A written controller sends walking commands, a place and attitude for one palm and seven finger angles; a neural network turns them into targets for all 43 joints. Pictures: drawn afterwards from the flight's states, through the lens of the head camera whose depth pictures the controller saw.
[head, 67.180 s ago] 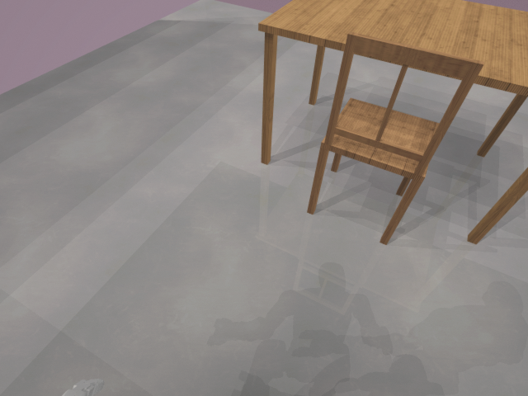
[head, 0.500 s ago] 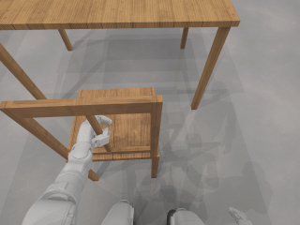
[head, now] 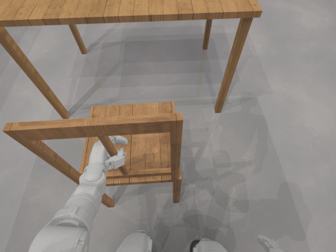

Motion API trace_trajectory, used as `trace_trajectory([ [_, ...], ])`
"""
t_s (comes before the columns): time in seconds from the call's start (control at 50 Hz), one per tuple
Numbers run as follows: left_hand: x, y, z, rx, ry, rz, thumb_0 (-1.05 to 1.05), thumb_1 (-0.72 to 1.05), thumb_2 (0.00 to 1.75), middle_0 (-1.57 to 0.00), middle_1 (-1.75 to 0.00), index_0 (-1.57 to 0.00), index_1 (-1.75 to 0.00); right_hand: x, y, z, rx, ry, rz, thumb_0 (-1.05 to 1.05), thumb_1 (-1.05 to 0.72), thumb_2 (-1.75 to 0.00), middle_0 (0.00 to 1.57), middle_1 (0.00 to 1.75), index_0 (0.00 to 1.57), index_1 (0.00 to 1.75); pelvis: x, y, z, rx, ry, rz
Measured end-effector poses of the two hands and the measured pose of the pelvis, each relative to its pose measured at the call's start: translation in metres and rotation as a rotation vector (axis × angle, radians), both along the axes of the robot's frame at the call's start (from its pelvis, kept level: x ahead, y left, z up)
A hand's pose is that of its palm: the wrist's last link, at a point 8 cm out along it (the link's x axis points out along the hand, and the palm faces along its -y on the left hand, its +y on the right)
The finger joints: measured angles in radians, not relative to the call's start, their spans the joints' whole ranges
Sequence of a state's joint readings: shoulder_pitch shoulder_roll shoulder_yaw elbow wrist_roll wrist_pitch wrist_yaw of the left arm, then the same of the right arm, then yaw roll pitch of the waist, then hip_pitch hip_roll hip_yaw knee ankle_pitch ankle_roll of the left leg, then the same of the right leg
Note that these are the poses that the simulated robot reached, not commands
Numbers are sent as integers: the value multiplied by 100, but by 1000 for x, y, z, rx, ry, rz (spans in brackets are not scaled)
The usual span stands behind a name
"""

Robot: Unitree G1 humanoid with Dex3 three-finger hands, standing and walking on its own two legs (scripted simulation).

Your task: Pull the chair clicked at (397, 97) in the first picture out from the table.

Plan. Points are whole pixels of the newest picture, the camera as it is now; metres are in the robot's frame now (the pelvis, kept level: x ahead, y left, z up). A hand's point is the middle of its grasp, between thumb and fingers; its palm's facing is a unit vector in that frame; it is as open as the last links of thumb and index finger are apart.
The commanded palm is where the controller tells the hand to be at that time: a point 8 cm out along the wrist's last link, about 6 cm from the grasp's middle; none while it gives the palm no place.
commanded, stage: stop walking, hand still on the chair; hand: left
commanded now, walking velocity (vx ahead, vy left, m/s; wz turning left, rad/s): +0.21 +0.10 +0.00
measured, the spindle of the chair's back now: (115, 156) +0.36 +0.17 -0.09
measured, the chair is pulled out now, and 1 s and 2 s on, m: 0.41 0.50 0.50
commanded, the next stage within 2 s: open the thumb and straighten the fingers in 0.88 s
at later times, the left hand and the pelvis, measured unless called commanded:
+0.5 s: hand (114, 192) +0.25 +0.15 -0.06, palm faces +0.01 -0.99 -0.17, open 4.9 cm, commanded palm +0.24 +0.20 -0.05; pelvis -0.01 +0.01 +0.01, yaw -1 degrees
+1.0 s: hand (114, 193) +0.25 +0.15 -0.06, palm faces +0.00 -0.99 -0.16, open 4.9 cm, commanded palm +0.23 +0.20 -0.04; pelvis +0.00 +0.02 +0.01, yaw -1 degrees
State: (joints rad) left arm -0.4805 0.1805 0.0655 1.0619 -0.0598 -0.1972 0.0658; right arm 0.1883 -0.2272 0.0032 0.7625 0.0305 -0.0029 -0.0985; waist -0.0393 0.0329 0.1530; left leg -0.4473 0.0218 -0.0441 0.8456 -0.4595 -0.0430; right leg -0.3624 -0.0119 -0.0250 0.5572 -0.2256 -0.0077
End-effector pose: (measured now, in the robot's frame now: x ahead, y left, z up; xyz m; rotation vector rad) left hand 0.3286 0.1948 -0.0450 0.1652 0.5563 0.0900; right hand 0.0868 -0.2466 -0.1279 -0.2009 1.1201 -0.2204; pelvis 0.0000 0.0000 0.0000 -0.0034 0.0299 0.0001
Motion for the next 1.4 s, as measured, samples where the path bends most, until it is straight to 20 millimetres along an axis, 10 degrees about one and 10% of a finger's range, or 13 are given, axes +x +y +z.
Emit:
trace_trajectory([
  [0.22,-50,-1,1,-26,-9,-70,3,77,81,-37,-132,-50,-144,-33,3,21,-90,-41,7,1,-91,-90,20,30,20,30,-32,22,2,8,-43,8],
  [0.42,-88,4,1,-17,-1,-40,3,76,83,-40,-132,-50,-144,-18,34,17,29,-112,31,1,-90,-90,21,30,20,30,-21,14,4,4,-61,-9],
  [0.78,-93,6,2,-11,-1,-44,3,76,84,-41,-131,-50,-144,38,11,37,-45,-216,28,1,-91,-90,21,30,20,30,-1,16,7,6,-51,-10],
  [1.06,-92,6,-2,-55,4,-27,3,75,82,-40,-134,-50,-144,34,26,35,15,-207,24,1,-91,-90,21,30,20,30,0,18,5,8,-9,10],
  [1.4,-83,16,5,-22,-22,-37,0,-32,30,-40,-117,-41,-117,54,24,13,29,-296,90,1,-91,-90,21,30,20,30,3,21,-19,9,126,31],
])
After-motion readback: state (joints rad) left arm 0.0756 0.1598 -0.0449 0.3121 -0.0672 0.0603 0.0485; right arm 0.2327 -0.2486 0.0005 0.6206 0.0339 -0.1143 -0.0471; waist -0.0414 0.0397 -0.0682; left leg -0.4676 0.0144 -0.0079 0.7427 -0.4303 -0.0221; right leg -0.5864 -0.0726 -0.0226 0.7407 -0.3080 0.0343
